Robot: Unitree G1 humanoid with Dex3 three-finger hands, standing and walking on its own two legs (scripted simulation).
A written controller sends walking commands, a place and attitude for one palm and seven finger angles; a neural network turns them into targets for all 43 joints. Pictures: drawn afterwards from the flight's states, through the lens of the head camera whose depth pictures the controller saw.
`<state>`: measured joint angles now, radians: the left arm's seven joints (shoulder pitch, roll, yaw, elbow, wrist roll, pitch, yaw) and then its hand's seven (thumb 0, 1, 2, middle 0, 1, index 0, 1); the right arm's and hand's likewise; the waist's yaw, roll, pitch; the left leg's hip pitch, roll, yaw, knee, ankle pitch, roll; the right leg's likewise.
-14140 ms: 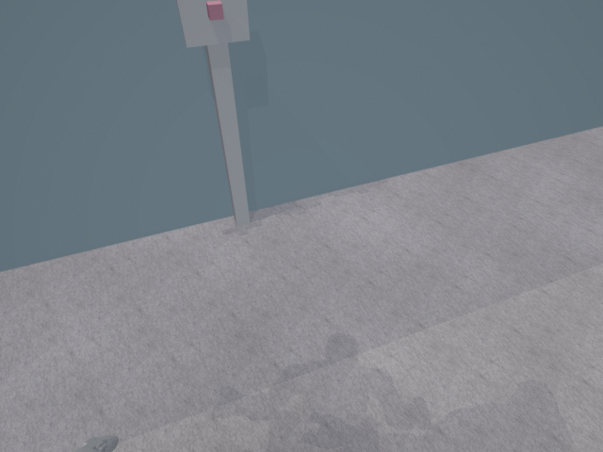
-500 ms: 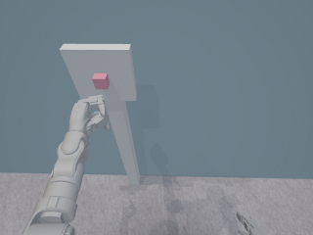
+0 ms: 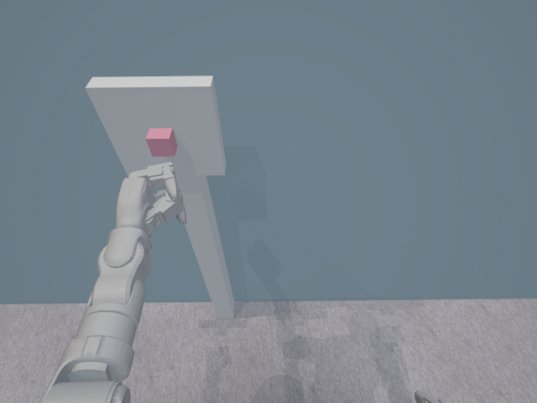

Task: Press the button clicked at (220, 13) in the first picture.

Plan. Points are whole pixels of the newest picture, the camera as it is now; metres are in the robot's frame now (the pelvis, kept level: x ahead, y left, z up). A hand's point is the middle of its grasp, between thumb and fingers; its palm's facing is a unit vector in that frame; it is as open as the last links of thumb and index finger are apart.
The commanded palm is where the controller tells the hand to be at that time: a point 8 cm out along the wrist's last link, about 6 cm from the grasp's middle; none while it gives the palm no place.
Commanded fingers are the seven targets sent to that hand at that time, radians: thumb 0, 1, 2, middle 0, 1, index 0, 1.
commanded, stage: aim a knuckle at the button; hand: left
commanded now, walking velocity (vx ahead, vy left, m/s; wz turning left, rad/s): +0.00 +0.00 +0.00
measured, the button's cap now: (162, 141) +0.48 +0.18 +0.14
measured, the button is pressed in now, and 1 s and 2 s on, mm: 0 0 12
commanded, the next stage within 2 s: press the button with the knuckle in 0.30 s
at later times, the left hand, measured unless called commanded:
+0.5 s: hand (178, 199) +0.39 +0.14 +0.10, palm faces +0.02 -1.00 -0.02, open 3.1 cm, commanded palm +0.37 +0.20 +0.11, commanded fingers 0.00 0.90 0.90 -1.30 -1.50 -1.30 -1.50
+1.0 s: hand (179, 180) +0.43 +0.15 +0.11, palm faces +0.02 -1.00 +0.00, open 3.2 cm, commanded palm +0.41 +0.21 +0.11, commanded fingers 0.00 0.90 0.90 -1.30 -1.50 -1.30 -1.50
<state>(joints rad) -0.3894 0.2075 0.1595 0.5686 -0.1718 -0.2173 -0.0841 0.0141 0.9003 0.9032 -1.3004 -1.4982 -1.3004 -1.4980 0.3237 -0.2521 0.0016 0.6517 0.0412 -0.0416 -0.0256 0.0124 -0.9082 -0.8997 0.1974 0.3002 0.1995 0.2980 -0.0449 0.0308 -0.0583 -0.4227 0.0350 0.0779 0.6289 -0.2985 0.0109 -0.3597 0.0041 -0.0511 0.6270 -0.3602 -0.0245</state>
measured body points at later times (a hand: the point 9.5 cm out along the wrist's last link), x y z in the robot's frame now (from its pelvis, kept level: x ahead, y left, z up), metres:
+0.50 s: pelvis -0.01 +0.00 +0.00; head +0.01 -0.01 +0.45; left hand +0.38 +0.20 +0.11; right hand +0.11 -0.25 -0.11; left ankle +0.01 +0.11 -0.73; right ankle -0.03 -0.10 -0.73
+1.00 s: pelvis -0.01 +0.00 +0.00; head +0.03 +0.00 +0.44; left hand +0.42 +0.20 +0.11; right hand +0.06 -0.26 -0.12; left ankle +0.01 +0.11 -0.73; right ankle -0.03 -0.10 -0.73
